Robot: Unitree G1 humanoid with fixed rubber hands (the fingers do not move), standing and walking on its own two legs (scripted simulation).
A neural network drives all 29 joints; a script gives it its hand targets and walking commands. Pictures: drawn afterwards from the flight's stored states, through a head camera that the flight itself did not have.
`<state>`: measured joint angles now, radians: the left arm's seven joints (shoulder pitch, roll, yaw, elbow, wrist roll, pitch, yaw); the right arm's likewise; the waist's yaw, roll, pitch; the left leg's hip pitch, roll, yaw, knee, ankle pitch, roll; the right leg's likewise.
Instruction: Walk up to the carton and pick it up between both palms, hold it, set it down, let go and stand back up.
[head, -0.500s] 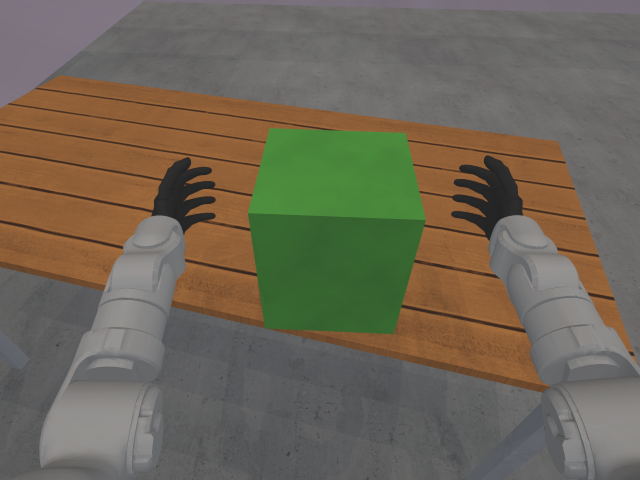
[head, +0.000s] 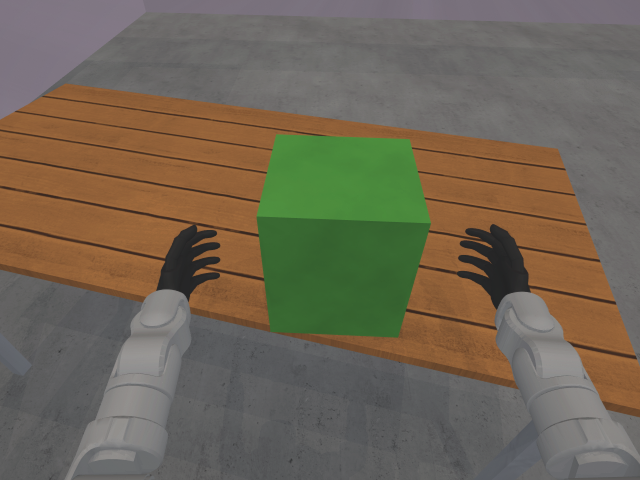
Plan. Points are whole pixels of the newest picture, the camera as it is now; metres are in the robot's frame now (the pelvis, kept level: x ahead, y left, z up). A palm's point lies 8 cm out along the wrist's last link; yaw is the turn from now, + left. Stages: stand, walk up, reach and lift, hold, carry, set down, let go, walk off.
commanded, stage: set down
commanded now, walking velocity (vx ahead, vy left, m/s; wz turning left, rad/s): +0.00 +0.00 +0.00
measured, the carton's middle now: (338, 237) +0.48 +0.01 +0.04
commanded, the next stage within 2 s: let go in 1.46 s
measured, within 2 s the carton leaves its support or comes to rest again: neither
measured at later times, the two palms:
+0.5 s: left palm (173, 372) +0.26 +0.22 +0.01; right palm (513, 371) +0.27 -0.21 +0.02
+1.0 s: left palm (166, 420) +0.22 +0.22 -0.03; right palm (516, 425) +0.22 -0.21 -0.02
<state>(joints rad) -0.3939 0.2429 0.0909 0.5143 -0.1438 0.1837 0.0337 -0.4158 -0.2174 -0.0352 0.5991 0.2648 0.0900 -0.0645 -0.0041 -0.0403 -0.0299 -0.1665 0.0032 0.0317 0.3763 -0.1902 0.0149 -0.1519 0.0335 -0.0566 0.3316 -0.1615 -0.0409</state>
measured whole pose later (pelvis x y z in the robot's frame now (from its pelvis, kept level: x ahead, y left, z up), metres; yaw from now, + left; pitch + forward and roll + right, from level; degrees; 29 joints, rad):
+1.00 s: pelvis +0.02 +0.00 +0.00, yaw -1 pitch -4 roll +0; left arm 0.18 0.22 -0.01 0.37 -0.09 0.03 0.02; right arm 0.18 -0.16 -0.01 0.44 0.10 -0.12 -0.01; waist 0.02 -0.03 0.03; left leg -0.06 0.00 0.04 0.37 -0.24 0.02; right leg -0.06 0.04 -0.03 0.34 -0.21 -0.03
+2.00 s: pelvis +0.01 +0.00 +0.00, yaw -2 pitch -5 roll +0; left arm 0.18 0.22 0.00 0.51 0.01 0.13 0.03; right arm 0.18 -0.18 -0.03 0.72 -0.02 -0.20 0.04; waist 0.01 -0.05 0.06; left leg -0.08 0.01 0.06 0.40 -0.24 0.01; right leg -0.09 0.05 -0.01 0.38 -0.21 -0.04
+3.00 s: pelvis -0.02 +0.01 -0.01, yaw -12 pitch +1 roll +0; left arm 0.34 0.17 0.03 0.84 0.03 -0.01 0.03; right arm 0.36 -0.21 -0.06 0.89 -0.03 0.02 -0.02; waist -0.02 -0.01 -0.04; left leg -0.26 0.04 0.16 0.51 -0.26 0.03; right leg -0.26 0.04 0.10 0.53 -0.29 -0.01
